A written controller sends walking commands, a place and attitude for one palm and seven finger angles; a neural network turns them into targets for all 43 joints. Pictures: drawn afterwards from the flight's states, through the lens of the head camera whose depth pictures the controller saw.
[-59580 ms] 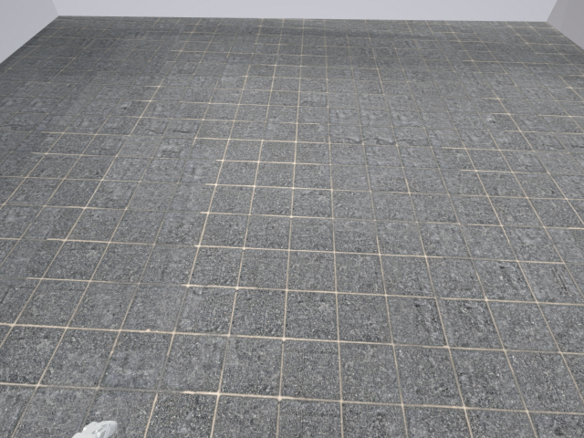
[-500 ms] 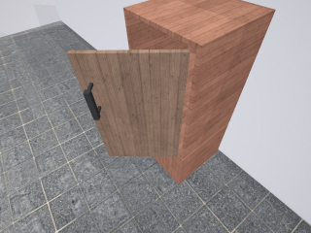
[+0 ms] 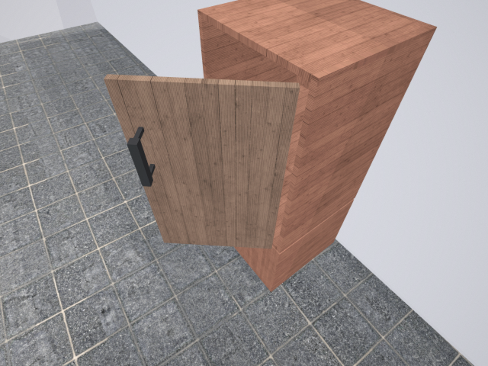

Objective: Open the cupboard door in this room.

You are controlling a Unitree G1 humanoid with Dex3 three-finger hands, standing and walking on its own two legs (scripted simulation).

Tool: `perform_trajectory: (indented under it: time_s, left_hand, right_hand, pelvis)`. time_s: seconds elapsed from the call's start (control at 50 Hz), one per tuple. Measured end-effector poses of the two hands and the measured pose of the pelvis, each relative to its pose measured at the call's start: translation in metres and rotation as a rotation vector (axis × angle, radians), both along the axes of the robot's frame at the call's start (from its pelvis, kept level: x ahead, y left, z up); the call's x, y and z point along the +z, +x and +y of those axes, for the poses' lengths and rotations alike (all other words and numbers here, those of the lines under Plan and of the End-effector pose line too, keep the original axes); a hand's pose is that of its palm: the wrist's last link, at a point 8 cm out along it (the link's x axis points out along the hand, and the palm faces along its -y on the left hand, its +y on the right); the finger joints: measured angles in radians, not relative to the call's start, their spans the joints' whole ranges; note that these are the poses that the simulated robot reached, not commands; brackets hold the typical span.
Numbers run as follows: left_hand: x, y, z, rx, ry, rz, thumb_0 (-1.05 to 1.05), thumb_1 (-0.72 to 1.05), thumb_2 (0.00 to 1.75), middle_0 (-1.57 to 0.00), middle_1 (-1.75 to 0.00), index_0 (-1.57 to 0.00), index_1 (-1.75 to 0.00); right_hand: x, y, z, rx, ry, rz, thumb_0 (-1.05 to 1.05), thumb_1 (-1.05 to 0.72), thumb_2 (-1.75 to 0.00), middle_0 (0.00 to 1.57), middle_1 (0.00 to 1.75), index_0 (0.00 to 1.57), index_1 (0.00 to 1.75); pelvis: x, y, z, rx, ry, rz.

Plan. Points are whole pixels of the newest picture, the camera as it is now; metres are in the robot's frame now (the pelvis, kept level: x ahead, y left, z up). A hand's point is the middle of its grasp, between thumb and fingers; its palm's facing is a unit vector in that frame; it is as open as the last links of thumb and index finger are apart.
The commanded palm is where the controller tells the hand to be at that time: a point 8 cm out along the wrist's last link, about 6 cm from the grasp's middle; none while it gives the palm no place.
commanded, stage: come to a stop and stand still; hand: left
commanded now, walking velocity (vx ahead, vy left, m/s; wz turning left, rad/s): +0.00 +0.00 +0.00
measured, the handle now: (143, 157) +0.51 +0.26 +0.02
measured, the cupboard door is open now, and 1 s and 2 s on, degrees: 49 49 49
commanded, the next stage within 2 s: look again from close up in 0.08 s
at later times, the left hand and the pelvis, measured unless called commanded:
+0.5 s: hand out of the picture -0.01 +0.19 -0.17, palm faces +0.02 -0.98 -0.20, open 7.4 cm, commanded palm none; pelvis -0.01 +0.01 +0.00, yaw +0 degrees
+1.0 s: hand (117, 328) +0.17 +0.21 +0.00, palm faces +0.17 -0.98 +0.00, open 7.7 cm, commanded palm +0.09 +0.26 -0.05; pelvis -0.05 +0.02 -0.03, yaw +3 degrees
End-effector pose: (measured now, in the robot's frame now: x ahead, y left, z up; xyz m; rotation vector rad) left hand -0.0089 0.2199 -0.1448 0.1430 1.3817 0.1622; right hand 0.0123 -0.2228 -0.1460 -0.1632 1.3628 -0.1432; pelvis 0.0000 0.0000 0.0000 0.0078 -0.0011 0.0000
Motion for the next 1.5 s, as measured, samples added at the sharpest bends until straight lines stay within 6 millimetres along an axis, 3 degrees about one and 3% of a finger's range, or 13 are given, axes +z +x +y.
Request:
perform_trajectory:
  time_s: [0.4,0.78,0.82,0.92,0.98,1.02,1.06,1.16,1.2,1.28,1.4,1.5]
  left_hand:
    - [0.002,0.001,0.013,-0.014,0.005,-0.026,0.00,0.91,0.90,-0.20,-0.30,-0.20,-0.29]
    - [0.004,-0.008,0.024,-0.018,0.017,-0.017,0.00,0.91,0.90,-0.20,-0.30,-0.20,-0.29]
    - [0.021,0.018,0.028,0.068,0.016,-0.198,0.01,0.90,0.90,-0.20,-0.30,-0.21,-0.30]
    - [0.108,0.114,0.037,0.103,0.035,-0.868,0.01,0.86,0.88,-0.21,-0.33,-0.21,-0.32]
    - [0.139,0.149,0.038,0.038,-0.017,-1.191,0.01,0.82,0.86,-0.21,-0.36,-0.21,-0.35]
    - [0.146,0.155,0.034,-0.050,-0.064,-1.351,0.01,0.78,0.85,-0.21,-0.38,-0.21,-0.37]
    - [0.139,0.150,0.029,-0.156,-0.105,-1.432,0.00,0.75,0.83,-0.21,-0.40,-0.21,-0.40]
    - [0.094,0.117,0.034,-0.140,-0.173,-1.331,0.00,0.63,0.78,-0.22,-0.47,-0.23,-0.47]
    - [0.087,0.104,0.039,-0.093,-0.141,-1.296,0.01,0.58,0.76,-0.23,-0.50,-0.23,-0.50]
    - [0.100,0.097,0.047,-0.094,-0.059,-1.340,0.01,0.49,0.72,-0.23,-0.56,-0.23,-0.56]
    - [0.121,0.126,0.053,-0.195,-0.084,-1.372,0.01,0.35,0.67,-0.24,-0.65,-0.24,-0.65]
    - [0.127,0.144,0.065,-0.179,-0.109,-1.293,0.01,0.23,0.62,-0.25,-0.73,-0.25,-0.72]
  right_hand:
    - [0.002,-0.031,0.012,-0.018,0.010,0.039,0.00,-0.91,-0.90,0.20,0.30,0.20,0.30]
    - [0.005,-0.028,0.012,-0.005,-0.004,0.019,0.00,-0.91,-0.90,0.20,0.30,0.20,0.30]
    - [0.009,-0.017,0.010,-0.002,-0.023,-0.082,0.00,-0.91,-0.90,0.21,0.30,0.20,0.30]
    - [0.024,0.037,0.001,0.056,-0.053,-0.420,0.01,-0.91,-0.90,0.21,0.30,0.20,0.30]
    - [0.035,0.074,-0.006,0.109,-0.066,-0.586,0.01,-0.91,-0.90,0.21,0.30,0.20,0.30]
    - [0.042,0.097,-0.010,0.147,-0.074,-0.690,0.01,-0.91,-0.90,0.21,0.30,0.20,0.30]
    - [0.046,0.117,-0.013,0.185,-0.081,-0.780,0.01,-0.91,-0.90,0.21,0.30,0.20,0.30]
    - [0.049,0.151,-0.009,0.246,-0.094,-0.901,0.01,-0.91,-0.90,0.20,0.30,0.20,0.30]
    - [0.046,0.156,-0.003,0.265,-0.091,-0.908,0.01,-0.91,-0.90,0.20,0.30,0.20,0.30]
    - [0.029,0.151,0.013,0.298,-0.062,-0.854,0.01,-0.91,-0.90,0.20,0.30,0.20,0.30]
    - [-0.003,0.113,0.031,0.261,0.007,-0.706,0.01,-0.91,-0.90,0.21,0.30,0.20,0.30]
    - [-0.007,0.077,0.028,0.176,0.014,-0.616,0.01,-0.90,-0.90,0.21,0.30,0.20,0.30]
  pelvis:
    - [0.003,-0.012,0.007,-0.002,0.000,-0.008]
    - [0.003,-0.021,0.015,0.000,-0.005,-0.002]
    - [0.002,-0.023,0.017,0.007,-0.005,0.002]
    - [-0.006,-0.035,0.020,0.065,-0.001,0.036]
    - [-0.020,-0.047,0.018,0.061,-0.001,0.099]
    - [-0.033,-0.055,0.015,0.051,0.001,0.143]
    - [-0.048,-0.062,0.012,0.047,0.004,0.173]
    - [-0.076,-0.070,0.008,0.054,-0.006,0.210]
    - [-0.081,-0.071,0.007,0.062,-0.020,0.214]
    - [-0.084,-0.072,0.006,0.081,-0.047,0.218]
    - [-0.080,-0.076,0.006,0.088,-0.064,0.222]
    - [-0.069,-0.073,0.009,0.072,-0.053,0.218]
